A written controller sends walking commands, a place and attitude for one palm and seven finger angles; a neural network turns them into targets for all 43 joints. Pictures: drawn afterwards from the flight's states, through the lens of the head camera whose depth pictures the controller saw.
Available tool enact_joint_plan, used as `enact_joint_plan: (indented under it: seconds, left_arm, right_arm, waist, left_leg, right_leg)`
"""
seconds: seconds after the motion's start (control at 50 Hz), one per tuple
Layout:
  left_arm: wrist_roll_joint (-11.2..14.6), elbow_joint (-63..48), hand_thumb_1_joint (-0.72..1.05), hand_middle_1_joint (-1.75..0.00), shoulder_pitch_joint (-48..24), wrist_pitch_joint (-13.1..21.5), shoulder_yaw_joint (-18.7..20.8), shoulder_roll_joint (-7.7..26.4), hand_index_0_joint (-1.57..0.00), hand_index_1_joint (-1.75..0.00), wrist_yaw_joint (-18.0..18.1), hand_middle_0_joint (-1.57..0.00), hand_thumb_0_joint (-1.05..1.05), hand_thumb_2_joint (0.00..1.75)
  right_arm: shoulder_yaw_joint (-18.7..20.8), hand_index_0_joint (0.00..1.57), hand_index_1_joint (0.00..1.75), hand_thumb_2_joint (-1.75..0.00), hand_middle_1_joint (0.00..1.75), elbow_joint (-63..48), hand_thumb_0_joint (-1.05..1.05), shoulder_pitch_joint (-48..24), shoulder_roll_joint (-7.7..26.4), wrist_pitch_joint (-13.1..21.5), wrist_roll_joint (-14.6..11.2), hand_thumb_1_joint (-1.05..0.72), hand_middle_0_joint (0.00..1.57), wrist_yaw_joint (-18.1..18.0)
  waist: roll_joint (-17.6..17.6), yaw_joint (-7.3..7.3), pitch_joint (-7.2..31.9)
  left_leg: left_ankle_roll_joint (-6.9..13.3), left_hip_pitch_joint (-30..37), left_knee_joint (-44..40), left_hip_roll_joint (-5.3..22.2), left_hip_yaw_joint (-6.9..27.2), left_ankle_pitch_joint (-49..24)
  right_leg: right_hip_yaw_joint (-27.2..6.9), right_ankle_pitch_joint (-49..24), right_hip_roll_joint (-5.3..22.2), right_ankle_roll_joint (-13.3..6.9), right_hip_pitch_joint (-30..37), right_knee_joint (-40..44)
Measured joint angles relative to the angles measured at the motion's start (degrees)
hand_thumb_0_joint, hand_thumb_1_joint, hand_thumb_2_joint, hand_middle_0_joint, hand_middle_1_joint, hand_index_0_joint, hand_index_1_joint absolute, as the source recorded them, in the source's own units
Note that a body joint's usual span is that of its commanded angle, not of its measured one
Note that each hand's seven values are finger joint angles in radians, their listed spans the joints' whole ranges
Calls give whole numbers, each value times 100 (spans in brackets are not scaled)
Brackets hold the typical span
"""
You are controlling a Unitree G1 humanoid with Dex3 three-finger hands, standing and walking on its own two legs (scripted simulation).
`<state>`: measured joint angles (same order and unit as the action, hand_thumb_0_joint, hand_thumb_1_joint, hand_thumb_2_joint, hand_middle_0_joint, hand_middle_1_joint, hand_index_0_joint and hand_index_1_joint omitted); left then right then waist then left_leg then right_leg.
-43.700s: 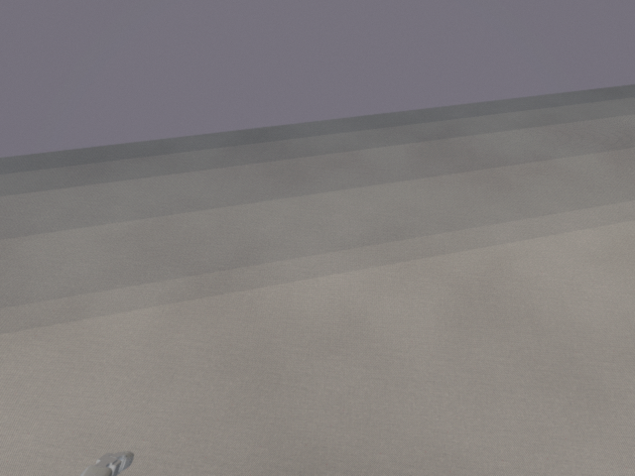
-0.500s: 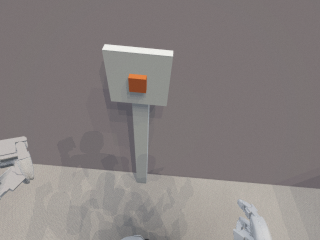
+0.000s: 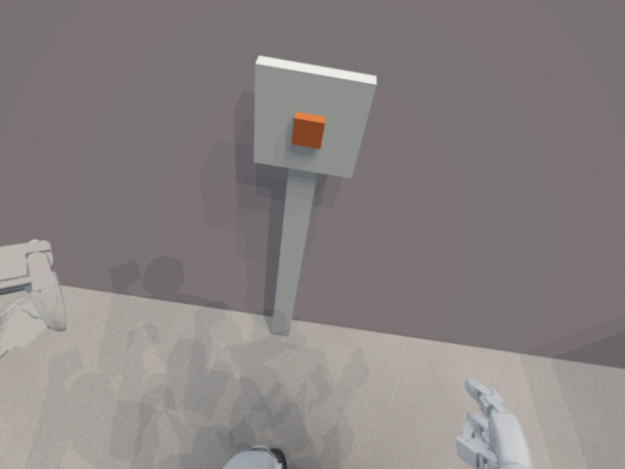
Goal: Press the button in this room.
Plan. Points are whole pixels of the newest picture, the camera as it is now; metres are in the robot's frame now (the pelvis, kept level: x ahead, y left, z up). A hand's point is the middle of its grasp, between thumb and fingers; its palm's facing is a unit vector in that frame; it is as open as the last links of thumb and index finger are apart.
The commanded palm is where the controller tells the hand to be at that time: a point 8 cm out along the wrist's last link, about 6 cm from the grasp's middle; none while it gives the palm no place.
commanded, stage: step back with the hand held close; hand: left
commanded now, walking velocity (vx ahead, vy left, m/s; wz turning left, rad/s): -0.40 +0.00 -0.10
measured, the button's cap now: (308, 129) +0.62 +0.05 +0.10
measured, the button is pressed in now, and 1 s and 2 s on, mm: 0 0 0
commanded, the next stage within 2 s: stop stepping back and stand still in 0.02 s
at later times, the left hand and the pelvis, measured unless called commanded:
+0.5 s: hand out of the picture +0.07 +0.29 +0.21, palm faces +0.30 -0.91 -0.30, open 3.1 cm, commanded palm -0.02 +0.33 +0.20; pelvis -0.18 +0.07 +0.01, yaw -6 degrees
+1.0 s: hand out of the picture -0.08 +0.31 +0.19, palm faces +0.30 -0.90 -0.33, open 3.1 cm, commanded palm -0.14 +0.38 +0.20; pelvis -0.29 +0.11 +0.01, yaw -4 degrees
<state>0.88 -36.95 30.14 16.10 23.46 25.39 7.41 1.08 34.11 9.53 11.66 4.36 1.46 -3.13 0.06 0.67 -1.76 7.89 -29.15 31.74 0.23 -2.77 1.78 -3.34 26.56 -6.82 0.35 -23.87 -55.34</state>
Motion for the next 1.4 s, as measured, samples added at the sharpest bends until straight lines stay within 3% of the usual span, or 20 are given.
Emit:
enact_joint_plan:
  seconds: [0.08,0.18,0.24,0.3,0.34,0.4,0.46,0.54,0.66,0.7,0.76,0.84,0.92,0.98,1.04,1.12,1.2,1.24,1.32,1.4]
  left_arm:
    - [126,36,88,-150,-43,-119,80,49,-131,-150,-24,-131,1,89]
    - [231,-340,88,-150,132,-225,-169,46,-131,-150,-88,-131,1,90]
    - [231,-828,89,-150,476,-150,127,381,-130,-150,4,-131,1,90]
    - [204,-991,88,-150,504,-232,63,342,-131,-150,-151,-131,1,89]
    - [163,-832,88,-150,54,-286,-23,314,-131,-150,-182,-131,1,89]
    - [125,-154,88,-150,-723,-397,52,-127,-131,-150,-11,-132,1,89]
    - [167,472,88,-150,-1033,-519,168,-254,-131,-150,16,-131,1,90]
    - [180,48,89,-150,-10,-564,-13,-132,-131,-150,-76,-131,1,90]
    - [37,-570,88,-150,1579,-483,-142,384,-130,-150,-67,-131,1,89]
    - [22,-720,88,-150,1590,-527,272,748,-130,-150,0,-131,1,89]
    - [37,-281,88,-150,809,-517,269,341,-131,-150,-82,-131,1,89]
    - [27,820,88,-150,-9,-507,74,-371,-131,-150,23,-131,1,89]
    - [-47,968,89,-150,-106,-605,-478,-912,-131,-150,130,-131,1,90]
    - [-32,395,89,-150,121,-530,-764,-804,-131,-150,119,-131,1,90]
    - [-8,118,88,-150,250,-330,-464,-316,-131,-150,151,-131,2,90]
    - [14,140,88,-150,337,-173,47,42,-131,-150,119,-131,1,89]
    - [46,309,88,-150,547,-148,289,133,-131,-150,131,-131,1,90]
    - [36,385,89,-150,570,-222,225,83,-131,-150,122,-131,1,90]
    - [-342,2659,89,-149,-372,-896,-958,-523,-129,-149,-396,-129,0,90]
    - [-366,5395,90,-143,-940,-1735,-1670,-1234,-122,-143,-559,-122,0,90]
  right_arm:
    - [-33,20,30,-90,30,2,1,-3,-170,80,-31,-90,20,152]
    - [-87,20,30,-90,30,-25,1,53,-303,231,-47,-90,21,253]
    - [-198,20,30,-90,30,-93,1,-53,-317,338,-112,-90,21,329]
    - [-204,21,30,-90,30,249,1,60,-268,142,-108,-90,21,320]
    - [-284,20,30,-90,30,376,1,403,-318,47,-152,-90,21,240]
    - [-319,20,30,-90,30,424,1,373,-335,80,-106,-90,21,104]
    - [-365,20,30,-90,30,323,1,296,-445,277,-10,-90,20,170]
    - [-440,20,30,-90,30,129,1,543,-555,246,-9,-90,21,365]
    - [-175,21,30,-90,30,15,1,978,-299,72,14,-89,21,171]
    - [-105,20,30,-90,30,-13,1,990,-182,76,-72,-89,21,90]
    - [31,20,30,-90,30,556,1,550,157,-94,-71,-90,21,44]
    - [76,20,30,-90,30,672,1,546,92,-140,-113,-90,20,-65]
    - [17,20,30,-90,30,353,1,513,139,186,-48,-90,20,-219]
    - [-43,20,30,-90,30,64,1,463,157,381,-10,-90,20,-290]
    - [-100,20,30,-90,30,6,1,329,-197,408,-26,-90,20,-236]
    - [-223,20,30,-90,30,64,1,485,-480,403,-73,-90,20,-4]
    - [-254,20,30,-90,30,53,1,663,-436,239,-68,-90,21,55]
    - [-203,21,30,-90,30,138,1,620,-326,131,-116,-89,21,62]
    - [8,20,30,-90,30,629,1,451,183,-313,-94,-90,21,398]
    - [26,20,30,-90,30,816,1,352,317,-644,-2,-90,20,500]
  waist:
    - [84,-32,126]
    - [90,-102,369]
    - [-501,-474,401]
    - [-282,-402,507]
    - [-456,-355,753]
    - [-549,-150,478]
    - [-414,148,23]
    - [-416,380,-57]
    - [-73,242,362]
    - [-395,-3,499]
    - [-90,-346,528]
    - [-249,-304,943]
    - [-292,-137,898]
    - [-266,4,719]
    - [-493,109,441]
    - [-297,175,329]
    - [50,97,182]
    - [133,18,65]
    - [461,-99,96]
    - [366,32,73]
  left_leg:
    - [-247,63,-842,252,-167,-297]
    - [-898,51,-1975,281,-353,-472]
    - [-1379,-888,294,-32,-292,1050]
    - [-1126,-822,2869,95,380,1892]
    - [-989,10,2249,204,427,1868]
    - [-460,347,1693,-4,242,2082]
    - [-470,589,974,-17,170,1196]
    - [-672,975,-349,49,74,784]
    - [-818,709,-994,184,-90,1346]
    - [-872,-200,611,-67,-265,1909]
    - [-883,-1122,3550,75,318,1759]
    - [-789,-727,3852,327,373,1514]
    - [-630,482,1814,449,155,1965]
    - [-606,1492,-60,436,48,1897]
    - [-1030,1546,-46,360,-6,1467]
    - [-1072,1640,-330,513,142,1333]
    - [-955,1403,172,661,195,1699]
    - [-764,959,1205,570,324,2335]
    - [-808,-73,3233,304,218,2817]
    - [-846,38,2760,263,-82,2572]
  right_leg:
    - [297,351,-66,-47,267,-668]
    - [985,839,-22,-242,1370,895]
    - [882,247,570,-720,1867,2571]
    - [928,278,516,-131,1727,1831]
    - [960,481,649,77,1708,1599]
    - [574,537,751,-29,1196,596]
    - [156,438,455,-67,407,-496]
    - [326,-225,316,-50,-150,-428]
    - [1350,374,201,-290,892,1435]
    - [1093,121,495,-627,1365,2496]
    - [1088,-718,451,-628,837,1927]
    - [1036,-552,655,-529,775,2087]
    - [985,-959,912,-442,757,2316]
    - [958,-704,961,-326,528,1865]
    - [650,112,835,-193,10,444]
    - [894,-228,743,-108,-372,53]
    - [979,-246,769,-84,233,1509]
    - [916,-881,780,-299,254,1684]
    - [1084,-751,1028,-356,105,1316]
    - [1108,-754,1153,-309,286,1502]
